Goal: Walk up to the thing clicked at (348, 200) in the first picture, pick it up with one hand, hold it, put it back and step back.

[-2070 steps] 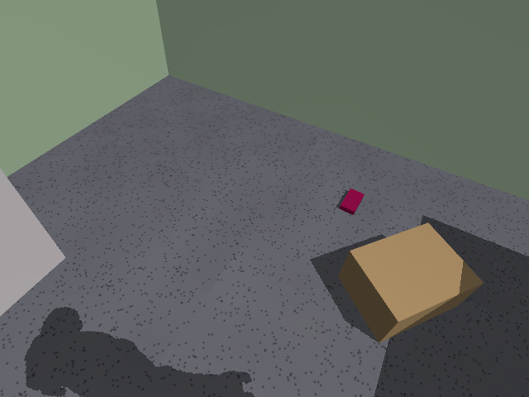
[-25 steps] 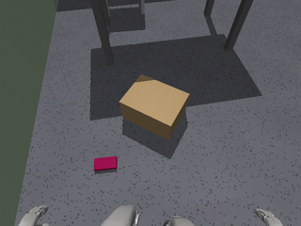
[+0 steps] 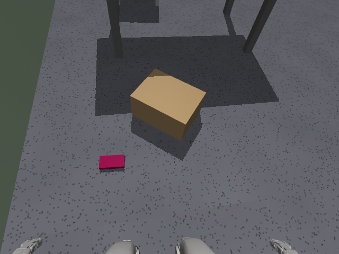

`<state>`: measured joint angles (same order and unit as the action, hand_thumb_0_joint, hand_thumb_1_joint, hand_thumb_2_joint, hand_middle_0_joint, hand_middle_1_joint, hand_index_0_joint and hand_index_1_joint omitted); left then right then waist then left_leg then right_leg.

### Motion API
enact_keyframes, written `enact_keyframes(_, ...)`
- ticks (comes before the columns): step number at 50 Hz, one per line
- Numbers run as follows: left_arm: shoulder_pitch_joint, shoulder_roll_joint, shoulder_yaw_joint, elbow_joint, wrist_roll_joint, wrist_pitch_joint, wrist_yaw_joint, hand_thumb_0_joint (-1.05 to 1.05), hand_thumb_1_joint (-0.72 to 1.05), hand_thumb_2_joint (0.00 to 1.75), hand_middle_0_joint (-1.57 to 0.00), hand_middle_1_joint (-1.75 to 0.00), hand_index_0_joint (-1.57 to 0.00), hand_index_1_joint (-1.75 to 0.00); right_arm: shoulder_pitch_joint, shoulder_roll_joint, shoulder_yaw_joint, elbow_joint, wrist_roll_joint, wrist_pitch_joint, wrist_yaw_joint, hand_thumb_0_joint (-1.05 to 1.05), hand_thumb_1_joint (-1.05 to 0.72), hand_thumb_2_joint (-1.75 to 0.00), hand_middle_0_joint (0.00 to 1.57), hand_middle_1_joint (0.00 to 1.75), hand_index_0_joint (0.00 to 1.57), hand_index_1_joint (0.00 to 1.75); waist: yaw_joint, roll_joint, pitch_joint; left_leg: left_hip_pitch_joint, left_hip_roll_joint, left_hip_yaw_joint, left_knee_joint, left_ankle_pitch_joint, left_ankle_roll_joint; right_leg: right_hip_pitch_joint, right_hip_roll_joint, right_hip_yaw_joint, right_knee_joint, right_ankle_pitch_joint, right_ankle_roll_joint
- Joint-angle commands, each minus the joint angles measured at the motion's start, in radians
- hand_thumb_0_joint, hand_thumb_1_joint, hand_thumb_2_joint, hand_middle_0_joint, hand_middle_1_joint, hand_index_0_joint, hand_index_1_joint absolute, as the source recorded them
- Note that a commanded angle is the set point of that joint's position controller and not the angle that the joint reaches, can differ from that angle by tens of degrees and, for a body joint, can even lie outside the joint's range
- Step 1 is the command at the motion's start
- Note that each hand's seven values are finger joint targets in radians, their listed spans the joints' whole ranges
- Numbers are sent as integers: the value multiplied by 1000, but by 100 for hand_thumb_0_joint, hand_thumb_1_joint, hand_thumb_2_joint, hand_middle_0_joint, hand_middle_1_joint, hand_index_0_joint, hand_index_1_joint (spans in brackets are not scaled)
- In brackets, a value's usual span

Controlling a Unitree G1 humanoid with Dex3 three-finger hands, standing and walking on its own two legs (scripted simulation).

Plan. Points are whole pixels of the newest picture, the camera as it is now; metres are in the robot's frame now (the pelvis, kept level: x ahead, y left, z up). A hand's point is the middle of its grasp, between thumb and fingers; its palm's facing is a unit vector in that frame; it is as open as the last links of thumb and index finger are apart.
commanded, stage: step back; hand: left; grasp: from above
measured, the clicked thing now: (112, 162) +0.61 +0.29 -0.75
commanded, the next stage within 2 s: none
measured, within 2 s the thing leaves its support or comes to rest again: neither
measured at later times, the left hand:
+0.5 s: hand out of the picture -0.01 +0.26 -0.14, palm faces +0.04 -0.92 -0.40, open 7.4 cm
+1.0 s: hand out of the picture -0.27 +0.23 -0.14, palm faces -0.01 -0.91 -0.42, open 7.4 cm
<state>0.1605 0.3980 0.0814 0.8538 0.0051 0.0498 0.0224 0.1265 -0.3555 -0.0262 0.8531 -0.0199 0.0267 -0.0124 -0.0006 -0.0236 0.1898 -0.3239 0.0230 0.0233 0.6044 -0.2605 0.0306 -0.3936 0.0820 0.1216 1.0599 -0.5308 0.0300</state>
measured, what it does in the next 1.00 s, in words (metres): walks backwards: right foot, then left foot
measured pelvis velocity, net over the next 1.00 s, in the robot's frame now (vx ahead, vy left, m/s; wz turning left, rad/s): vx -0.33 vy -0.04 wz -0.01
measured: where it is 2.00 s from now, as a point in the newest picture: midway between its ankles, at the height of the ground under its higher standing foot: outside the picture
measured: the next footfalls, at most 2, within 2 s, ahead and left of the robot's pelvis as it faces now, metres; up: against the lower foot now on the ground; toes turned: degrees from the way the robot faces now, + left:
right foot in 0.10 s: -0.01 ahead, -0.14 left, +0.00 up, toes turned +1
left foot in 0.46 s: -0.12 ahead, +0.11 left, +0.00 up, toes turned +1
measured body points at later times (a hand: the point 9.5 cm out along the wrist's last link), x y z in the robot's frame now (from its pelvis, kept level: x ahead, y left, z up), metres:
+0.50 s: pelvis -0.16 -0.01 -0.01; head -0.10 +0.00 +0.43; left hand -0.02 +0.31 -0.12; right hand -0.07 -0.33 -0.13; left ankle -0.16 +0.11 -0.73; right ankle -0.05 -0.13 -0.73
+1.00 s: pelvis -0.33 -0.04 +0.00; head -0.28 -0.06 +0.44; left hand -0.27 +0.28 -0.11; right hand -0.21 -0.35 -0.13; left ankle -0.30 +0.11 -0.66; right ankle -0.31 -0.16 -0.73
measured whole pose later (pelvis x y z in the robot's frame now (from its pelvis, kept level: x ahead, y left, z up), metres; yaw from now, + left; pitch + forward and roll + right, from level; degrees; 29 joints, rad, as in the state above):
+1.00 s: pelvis -0.33 -0.04 +0.00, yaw +0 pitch -2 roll +2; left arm 0.22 0.35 0.06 0.87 0.04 0.04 0.01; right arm 0.14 -0.41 -0.05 0.85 0.00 0.07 -0.01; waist 0.03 0.02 0.14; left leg -0.53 -0.12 -0.14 1.14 -0.45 -0.01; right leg -0.30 -0.02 0.03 0.65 -0.31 -0.01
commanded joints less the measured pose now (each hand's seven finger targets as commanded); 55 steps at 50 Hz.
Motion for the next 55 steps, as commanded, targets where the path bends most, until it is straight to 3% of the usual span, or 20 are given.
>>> enact_keyframes(1, 22, 140, 37, -87, 5, -39, 0, 0, 90, 90, -20, -30, -20, -30, 33, -280, -84, -72, -4, -9, -18, 0, -90, -90, 20, 30, 20, 30, -37, 209, -269, 293, 219, -217, -71, 500, 194, 1, -58, -74, -318, 48, -13)
enact_keyframes(4, 143, 137, 42, -26, 20, -52, 2, 0, 90, 90, -20, -30, -20, -30, -25, -281, -82, -82, 15, 8, -9, 0, -90, -90, 20, 30, 20, 30, 28, 178, -307, 155, 190, -183, 12, 346, 131, 230, -58, -127, -656, 340, -47)
enact_keyframes(5, 131, 189, 56, -33, 34, -61, 1, 0, 90, 90, -20, -30, -20, -30, -16, -244, -69, -85, 23, 9, -6, 0, -90, -90, 20, 30, 20, 30, 19, 92, -297, -3, 138, -170, 57, 192, 71, 316, -129, 7, -647, 392, -71)
enact_keyframes(6, 83, 298, 81, -56, 28, -58, -3, 0, 90, 90, -20, -30, -20, -30, -49, -194, -60, -108, 31, 7, -6, 0, -90, -90, 20, 30, 20, 30, 29, -189, -235, -168, -64, -77, 225, -120, -4, 253, -320, 282, -697, 432, -200)
enact_keyframes(7, 26, 369, 93, -94, 37, -58, -3, 0, 90, 90, -20, -30, -20, -30, -65, -220, -75, -99, 24, 17, -19, 0, -90, -90, 20, 30, 20, 30, 61, -276, -178, -133, -114, -123, 485, -385, -29, 59, -498, 457, -750, 476, -349)
enact_keyframes(11, -94, 221, 62, -136, 27, -57, 11, 0, 90, 90, -20, -30, -20, -30, 50, -231, -70, -44, 32, 8, -19, 0, -90, -90, 20, 30, 20, 30, -18, -109, -150, -153, -154, -193, 607, -227, -41, 106, -309, 117, -627, 645, -225)
enact_keyframes(19, -22, 220, 60, -159, 31, -38, 22, 0, 90, 90, -20, -30, -20, -30, 74, -217, -69, -58, 4, -2, -16, 0, -90, -90, 20, 30, 20, 30, 40, -171, -241, -94, -58, -97, 171, -253, -43, 323, -357, 121, -552, 699, -239)
enact_keyframes(22, -64, 235, 52, -173, 15, -21, 10, 0, 90, 90, -20, -30, -20, -30, 177, -213, -82, -14, -5, -10, -4, 0, -90, -90, 20, 30, 20, 30, -22, -130, -268, 116, -65, -11, -143, 1, -15, 189, -296, 59, -470, 557, -166)
enact_keyframes(23, -43, 203, 41, -175, 16, -14, 7, 0, 90, 90, -20, -30, -20, -30, 173, -241, -93, -21, -17, -12, -2, 0, -90, -90, 20, 30, 20, 30, -17, -38, -248, 160, -1, -119, -191, 18, 9, 80, -246, 35, -421, 403, -119)
enact_keyframes(24, -40, 158, 31, -184, 11, -14, 5, 0, 90, 90, -20, -30, -20, -30, 142, -336, -113, -39, -35, -13, 2, 0, -90, -90, 20, 30, 20, 30, -21, 216, -230, 194, 239, -454, -266, 75, 109, -127, -88, -58, -229, 81, -58)
enact_keyframes(25, -135, 200, 55, -190, 12, -16, 22, 0, 90, 90, -20, -30, -20, -30, 104, -426, -128, -60, -27, -10, 10, 0, -90, -90, 20, 30, 20, 30, -74, 295, -193, -18, 366, -584, -321, 149, 245, -67, -3, -25, -9, -155, -39)
enact_keyframes(28, -43, 176, 54, -121, -4, -10, 23, 0, 90, 90, -20, -30, -20, -30, -29, -290, -84, -76, -29, -22, -8, 0, -90, -90, 20, 30, 20, 30, 25, 105, -163, -1, 230, -333, -227, 342, 178, -108, 35, 95, 254, -14, -54)
enact_keyframes(35, 0, 165, 47, -114, 14, -24, 0, 0, 90, 90, -20, -30, -20, -30, 44, -269, -90, -82, -15, -18, -18, 0, -90, -90, 20, 30, 20, 30, -29, 169, -227, 237, 235, -266, -135, 404, 226, -77, -37, -10, -58, -8, 12)
enact_keyframes(40, 152, 149, 39, -28, 19, -39, -6, 0, 90, 90, -20, -30, -20, -30, -4, -316, -96, -91, -5, 17, -7, 0, -90, -90, 20, 30, 20, 30, 27, 224, -294, 119, 199, -214, -72, 236, 150, 211, -49, -152, -604, 227, -38)
enact_keyframes(42, 159, 235, 68, -26, 43, -52, -4, 0, 90, 90, -20, -30, -20, -30, 8, -227, -69, -96, 9, 22, 1, 0, -90, -90, 20, 30, 20, 30, 22, -4, -250, -162, 43, -172, 99, -54, 35, 301, -201, 149, -683, 173, -95)
enact_keyframes(43, 89, 366, 95, -57, 40, -42, -8, 0, 90, 90, -20, -30, -20, -30, -56, -208, -73, -117, 13, 22, -16, 0, -90, -90, 20, 30, 20, 30, 77, -287, -191, -201, -121, -102, 354, -329, -24, 61, -455, 424, -788, 163, -270)
enact_keyframes(44, 11, 385, 95, -97, 40, -47, -2, 0, 90, 90, -20, -30, -20, -30, -63, -251, -91, -117, 7, 31, -23, 0, -90, -90, 20, 30, 20, 30, 59, -258, -105, -157, -74, -228, 549, -346, -44, -128, -547, 509, -838, 148, -340)
enact_keyframes(47, -134, 244, 62, -123, 40, -49, 12, 0, 90, 90, -20, -30, -20, -30, 46, -244, -84, -55, 22, 25, -15, 0, -90, -90, 20, 30, 20, 30, -40, -67, -105, -136, -149, -207, 634, -189, -43, -54, -327, 102, -659, 427, -212)
enact_keyframes(52, -1, 238, 61, -112, 45, -39, 24, 0, 90, 90, -20, -30, -20, -30, 16, -213, -66, -77, 3, 16, -14, 0, -90, -90, 20, 30, 20, 30, 57, -137, -171, -184, -100, -132, 394, -272, -67, 232, -340, 87, -580, 552, -221)
enact_keyframes(55, -10, 258, 62, -117, 36, -32, 31, 0, 90, 90, -20, -30, -20, -30, 58, -214, -75, -72, -10, 12, -11, 0, -90, -90, 20, 30, 20, 30, 43, -193, -239, -80, -35, -87, 119, -258, -44, 291, -376, 114, -520, 668, -220)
